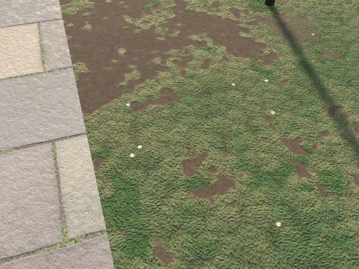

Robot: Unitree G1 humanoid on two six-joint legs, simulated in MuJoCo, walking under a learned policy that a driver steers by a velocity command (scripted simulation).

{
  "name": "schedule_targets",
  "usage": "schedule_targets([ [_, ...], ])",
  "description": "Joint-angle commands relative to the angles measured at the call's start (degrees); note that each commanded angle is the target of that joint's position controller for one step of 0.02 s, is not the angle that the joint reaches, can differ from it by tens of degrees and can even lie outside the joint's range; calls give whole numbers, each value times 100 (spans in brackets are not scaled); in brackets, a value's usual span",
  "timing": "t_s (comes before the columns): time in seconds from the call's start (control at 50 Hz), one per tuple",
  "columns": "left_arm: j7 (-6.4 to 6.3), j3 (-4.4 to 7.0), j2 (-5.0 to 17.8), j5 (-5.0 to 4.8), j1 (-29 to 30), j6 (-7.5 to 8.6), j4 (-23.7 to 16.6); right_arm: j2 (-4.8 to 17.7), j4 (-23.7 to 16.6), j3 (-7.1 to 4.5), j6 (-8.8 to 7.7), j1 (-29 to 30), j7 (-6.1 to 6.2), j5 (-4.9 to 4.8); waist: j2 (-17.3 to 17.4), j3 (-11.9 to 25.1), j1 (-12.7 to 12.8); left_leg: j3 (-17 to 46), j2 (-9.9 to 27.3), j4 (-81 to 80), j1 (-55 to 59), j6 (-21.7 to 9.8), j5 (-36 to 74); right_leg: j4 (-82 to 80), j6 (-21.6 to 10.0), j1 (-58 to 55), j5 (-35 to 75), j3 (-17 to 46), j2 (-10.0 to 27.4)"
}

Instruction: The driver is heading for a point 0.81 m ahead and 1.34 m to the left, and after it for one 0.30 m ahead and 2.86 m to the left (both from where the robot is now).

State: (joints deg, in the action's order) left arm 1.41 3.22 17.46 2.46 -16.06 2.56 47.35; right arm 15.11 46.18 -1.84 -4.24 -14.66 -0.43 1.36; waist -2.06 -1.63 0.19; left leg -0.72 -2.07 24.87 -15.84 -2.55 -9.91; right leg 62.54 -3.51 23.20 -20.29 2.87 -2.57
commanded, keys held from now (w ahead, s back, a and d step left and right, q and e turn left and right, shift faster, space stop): w+q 1.00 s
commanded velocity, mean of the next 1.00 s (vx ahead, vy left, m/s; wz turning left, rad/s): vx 0.50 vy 0.00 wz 0.46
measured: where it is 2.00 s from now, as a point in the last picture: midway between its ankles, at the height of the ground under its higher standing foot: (82, 177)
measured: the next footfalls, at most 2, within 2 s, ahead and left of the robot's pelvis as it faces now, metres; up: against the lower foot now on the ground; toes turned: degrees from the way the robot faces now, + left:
right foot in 0.28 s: +0.28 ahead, -0.11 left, +0.00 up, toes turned +7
left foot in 0.80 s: +0.49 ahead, +0.17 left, +0.00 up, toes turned +29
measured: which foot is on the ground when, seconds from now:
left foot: down 0.00-0.28, up 0.30-0.78, down 0.80-1.00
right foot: up 0.00-0.26, down 0.28-0.80, up 0.82-1.00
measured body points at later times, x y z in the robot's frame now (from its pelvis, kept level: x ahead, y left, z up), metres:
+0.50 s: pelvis +0.24 -0.03 +0.01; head +0.26 -0.04 +0.46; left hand +0.25 +0.25 -0.10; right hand +0.38 -0.28 -0.13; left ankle +0.22 +0.11 -0.66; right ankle +0.24 -0.12 -0.74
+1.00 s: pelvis +0.46 +0.11 +0.00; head +0.49 +0.14 +0.45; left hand +0.43 +0.39 -0.12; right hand +0.67 -0.09 -0.12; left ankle +0.45 +0.15 -0.74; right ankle +0.55 -0.03 -0.66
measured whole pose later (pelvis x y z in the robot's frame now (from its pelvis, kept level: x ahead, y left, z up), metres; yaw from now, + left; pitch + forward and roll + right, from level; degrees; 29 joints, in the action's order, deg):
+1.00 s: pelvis +0.46 +0.11 +0.00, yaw +32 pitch +1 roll +0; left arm 0.6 1.9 14.9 2.6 -11.8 2.3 43.2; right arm 15.9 46.1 -3.8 -1.3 -16.5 -0.8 0.2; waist -1.2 -3.5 -0.1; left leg 0.1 -8.0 23.0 -13.1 -7.9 -10.2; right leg 63.8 1.7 31.5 -18.3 1.0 6.7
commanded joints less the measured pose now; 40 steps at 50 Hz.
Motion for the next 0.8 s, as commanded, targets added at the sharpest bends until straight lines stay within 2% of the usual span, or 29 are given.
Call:
schedule_targets([
  [0.02, 58, -20, 184, 75, -199, 2, -338, 600, -16, -139, -128, -456, -50, -104, 825, 293, 93, 1701, 1295, -1183, 883, -1043, 1513, -330, 204, 835, 132, -96, 388],
  [0.06, 76, -108, 76, 46, 319, 4, -528, 704, 76, -186, -96, -585, -29, -115, 809, 101, 27, 1563, 1210, -1385, 663, -1111, 1228, -1000, 349, 937, 375, -235, 486],
  [0.1, 89, -197, -13, 8, 852, 20, -703, 740, 143, -220, -49, -704, -21, -112, 833, -42, -87, 1437, 1076, -1500, 408, -1047, 880, -1769, 436, 740, 818, -327, 489],
  [0.18, 40, -233, 86, -87, 1377, 75, -880, 892, 227, -302, -7, -975, -61, -86, 777, 20, -245, 1524, 1089, -1270, 309, -908, 1017, -2630, 487, 81, 1252, -415, 312],
  [0.22, -15, -205, 168, -106, 1337, 122, -921, 967, 223, -341, 14, -972, -55, -82, 766, 56, -167, 1732, 1156, -996, 320, -811, 945, -2949, 435, -305, 1154, -352, 266],
  [0.26, -94, -135, 290, -74, 736, 206, -742, 967, 196, -364, 36, -879, -29, -98, 552, 187, 147, 1759, 940, -319, 60, -611, 784, -3605, 325, -1331, 1119, -319, 194],
  [0.28, -169, -37, 562, 6, 113, 282, -607, 793, 137, -326, 5, -834, -32, -123, 179, 548, 419, 1529, 580, 642, -312, -452, 613, -3864, 156, -2239, 803, 175, 651],
  [0.3, -251, 86, 1080, 134, -672, 305, -597, 291, -124, -206, -29, -794, -35, -238, -785, 1306, 740, 806, 27, 2334, -1176, -221, -677, -4368, -175, -3423, -568, 1753, 2132],
  [0.32, -259, 204, 1386, 49, -724, 183, -505, 361, -267, -219, 31, -1051, -7, -207, -1538, 1229, 520, 289, -336, 3307, -2270, -189, -2207, -5054, -628, -3379, -1480, 3504, 2858],
  [0.34, -239, 98, 840, -6, -374, 144, -587, 630, -86, -285, 140, -1056, 8, -65, -700, 661, 315, 524, 125, 3906, -2429, -265, -1893, -5054, -692, -2831, -1848, 3248, 2668],
  [0.36, -209, 5, 438, -60, -38, 170, -641, 561, -42, -291, 170, -861, -56, -29, -314, 215, 193, 551, 296, 3951, -2405, -247, -1411, -5104, -620, -2347, -1216, 2498, 2357],
  [0.38, -192, -44, 239, -61, 141, 203, -646, 451, -31, -284, 202, -772, -97, -29, -291, 61, 87, 503, 434, 3851, -2246, -185, -1105, -5208, -510, -2044, -321, 1789, 2100],
  [0.4, -205, -66, 157, -71, 143, 244, -601, 438, -46, -298, 253, -686, -136, 24, -422, -10, 29, 439, 523, 3806, -2181, -118, -948, -5265, -449, -1904, 311, 1294, 1924],
  [0.42, -207, -64, 138, -83, 113, 288, -551, 398, -49, -292, 304, -652, -172, 63, -459, -8, -14, 388, 546, 3853, -2127, -55, -767, -5292, -414, -1844, 898, 903, 1781],
  [0.48, -192, -13, 204, -149, -171, 392, -370, 301, -245, -277, 384, -229, -253, 66, -322, 61, -42, 333, 580, 3897, -2409, 51, -305, -5301, -474, -2017, 2210, 245, 1761],
  [0.56, -186, 17, 212, -138, -422, 375, -172, 212, -541, -215, 413, 543, -348, 69, -280, -103, 48, 182, 627, 3203, -2735, 149, 352, -5350, -502, -2133, 2746, -467, 1695],
  [0.62, -186, 49, 312, -128, -479, 360, -82, 122, -757, -121, 389, 1152, -431, 58, -306, -262, 154, -113, 603, 2111, -2284, 61, 886, -5363, -411, -1995, 2748, -943, 1621],
  [0.66, -207, 90, 441, -127, -629, 335, 14, 156, -894, -98, 386, 1460, -464, 74, -273, -348, 222, -344, 555, 1633, -2066, -82, 751, -5309, -365, -2162, 2933, -1109, 1726],
  [0.7, -231, 115, 528, -125, -779, 273, 118, 214, -982, -102, 389, 1600, -454, 98, -255, -364, 245, -551, 424, 1303, -1876, -267, 393, -5032, -303, -2488, 3567, -1294, 1801],
  [0.74, -264, 147, 696, -118, -824, 196, 192, 306, -967, -145, 392, 1396, -393, 127, -359, -138, 106, -792, 74, 1121, -1330, -508, -200, -4250, -224, -2767, 5340, -1534, 1824],
  [0.76, -277, 168, 796, -113, -839, 140, 219, 394, -868, -195, 372, 988, -352, 137, -384, 138, -84, -849, -157, 1018, -833, -654, -471, -3492, -209, -2834, 6036, -1617, 1822],
  [0.78, -284, 173, 851, -135, -804, 85, 205, 516, -638, -277, 318, 207, -293, 166, -265, 601, -436, -805, -368, 659, 175, -824, -387, -2349, -138, -2530, 5886, -1722, 1760],
  [0.8, -276, 141, 769, -107, -786, 72, 82, 886, -328, -434, 287, -794, -191, 221, 171, 1208, -853, -18, 56, 405, 1700, -1074, -679, -734, 36, -1438, 4416, -1754, 1615],
])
